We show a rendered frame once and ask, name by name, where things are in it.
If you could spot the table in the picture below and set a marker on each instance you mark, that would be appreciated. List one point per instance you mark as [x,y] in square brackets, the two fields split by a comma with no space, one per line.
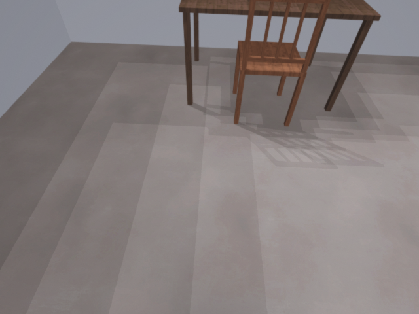
[338,9]

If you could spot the chair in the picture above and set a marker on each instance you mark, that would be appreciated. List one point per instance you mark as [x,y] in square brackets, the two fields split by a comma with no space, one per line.
[275,58]

